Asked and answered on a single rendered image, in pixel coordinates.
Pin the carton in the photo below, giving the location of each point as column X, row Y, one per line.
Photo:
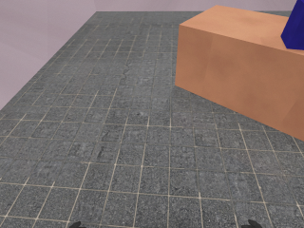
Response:
column 293, row 33

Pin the pedestal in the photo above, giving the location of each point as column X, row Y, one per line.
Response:
column 236, row 58

